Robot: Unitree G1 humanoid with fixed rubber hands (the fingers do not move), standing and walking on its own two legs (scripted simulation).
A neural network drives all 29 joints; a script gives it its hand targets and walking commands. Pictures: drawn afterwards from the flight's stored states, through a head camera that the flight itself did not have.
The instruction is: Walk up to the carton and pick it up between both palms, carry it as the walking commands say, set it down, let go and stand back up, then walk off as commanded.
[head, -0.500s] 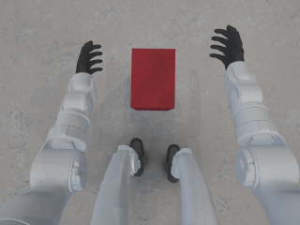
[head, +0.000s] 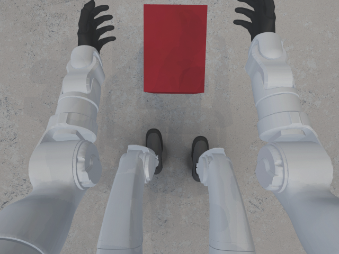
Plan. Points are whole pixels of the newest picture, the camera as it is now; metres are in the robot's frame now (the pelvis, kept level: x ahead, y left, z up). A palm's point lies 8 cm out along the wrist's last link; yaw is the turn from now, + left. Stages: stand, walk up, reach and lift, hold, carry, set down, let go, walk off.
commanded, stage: reach and lift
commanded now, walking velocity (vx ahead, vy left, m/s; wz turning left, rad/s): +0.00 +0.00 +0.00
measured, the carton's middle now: (174, 59) +0.53 +0.01 -0.48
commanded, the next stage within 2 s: none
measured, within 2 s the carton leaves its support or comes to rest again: neither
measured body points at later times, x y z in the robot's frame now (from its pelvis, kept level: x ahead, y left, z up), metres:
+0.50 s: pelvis -0.04 -0.01 -0.15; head +0.35 -0.01 +0.06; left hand +0.50 +0.18 -0.36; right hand +0.53 -0.16 -0.34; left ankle +0.11 +0.09 -0.59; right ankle +0.08 -0.11 -0.59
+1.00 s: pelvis -0.03 +0.00 -0.23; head +0.36 +0.00 -0.02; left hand +0.53 +0.19 -0.43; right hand +0.52 -0.16 -0.46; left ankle +0.11 +0.09 -0.59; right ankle +0.08 -0.11 -0.59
